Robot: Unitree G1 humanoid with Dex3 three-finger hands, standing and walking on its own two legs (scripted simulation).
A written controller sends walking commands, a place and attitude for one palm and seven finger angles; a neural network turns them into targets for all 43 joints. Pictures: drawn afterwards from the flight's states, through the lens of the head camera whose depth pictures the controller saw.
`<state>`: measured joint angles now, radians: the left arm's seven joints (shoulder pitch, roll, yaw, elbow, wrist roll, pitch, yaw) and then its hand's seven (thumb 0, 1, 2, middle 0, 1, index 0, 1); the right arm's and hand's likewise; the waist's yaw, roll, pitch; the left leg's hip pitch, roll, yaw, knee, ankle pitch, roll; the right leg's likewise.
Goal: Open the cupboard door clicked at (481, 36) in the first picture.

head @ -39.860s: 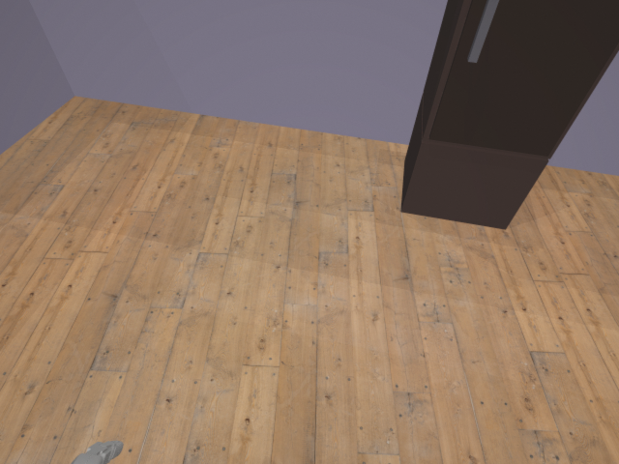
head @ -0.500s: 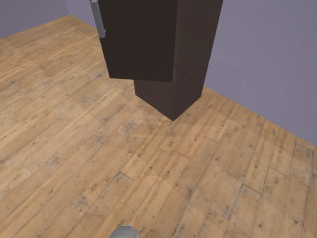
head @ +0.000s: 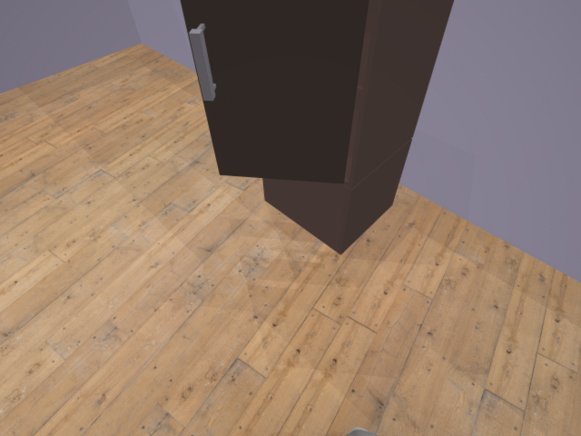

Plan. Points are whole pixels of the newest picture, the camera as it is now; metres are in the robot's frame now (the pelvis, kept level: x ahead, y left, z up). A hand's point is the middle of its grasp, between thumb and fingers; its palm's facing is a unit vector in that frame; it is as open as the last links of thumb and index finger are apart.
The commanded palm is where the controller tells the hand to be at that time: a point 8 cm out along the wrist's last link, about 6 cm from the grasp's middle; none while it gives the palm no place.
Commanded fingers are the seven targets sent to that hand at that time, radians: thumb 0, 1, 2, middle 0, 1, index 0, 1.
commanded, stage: take the last steps up to it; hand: left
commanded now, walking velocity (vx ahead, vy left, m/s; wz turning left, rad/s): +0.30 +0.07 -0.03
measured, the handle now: (205, 63) +0.93 +0.27 +0.06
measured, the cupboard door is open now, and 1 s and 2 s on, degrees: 37 37 37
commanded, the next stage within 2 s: come to a stop and stand still in 0.70 s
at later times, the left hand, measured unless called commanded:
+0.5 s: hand out of the picture +0.13 +0.20 -0.17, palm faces +0.12 -0.98 -0.15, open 7.3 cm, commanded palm none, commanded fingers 0.00 0.90 0.90 -0.20 -0.30 -0.20 -0.30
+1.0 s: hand (194, 273) +0.45 +0.24 -0.17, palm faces -0.05 -0.97 -0.22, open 7.3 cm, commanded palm none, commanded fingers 0.00 0.90 0.90 -0.20 -0.30 -0.20 -0.30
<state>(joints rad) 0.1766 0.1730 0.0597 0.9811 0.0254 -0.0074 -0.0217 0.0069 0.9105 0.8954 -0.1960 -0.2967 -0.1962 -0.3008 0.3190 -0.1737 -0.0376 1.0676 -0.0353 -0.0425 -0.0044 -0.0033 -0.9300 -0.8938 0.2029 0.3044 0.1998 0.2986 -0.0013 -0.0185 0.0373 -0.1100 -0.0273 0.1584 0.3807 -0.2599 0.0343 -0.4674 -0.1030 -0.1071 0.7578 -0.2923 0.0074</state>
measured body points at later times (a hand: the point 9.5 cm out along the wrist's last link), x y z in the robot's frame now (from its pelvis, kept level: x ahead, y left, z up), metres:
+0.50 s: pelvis +0.19 +0.04 +0.00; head +0.22 +0.05 +0.45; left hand +0.12 +0.26 -0.16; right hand +0.28 -0.20 -0.14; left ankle +0.28 +0.16 -0.73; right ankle +0.10 -0.09 -0.74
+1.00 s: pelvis +0.35 +0.06 -0.01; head +0.37 +0.05 +0.44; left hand +0.45 +0.29 -0.15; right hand +0.30 -0.16 -0.17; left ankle +0.29 +0.16 -0.74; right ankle +0.37 -0.05 -0.74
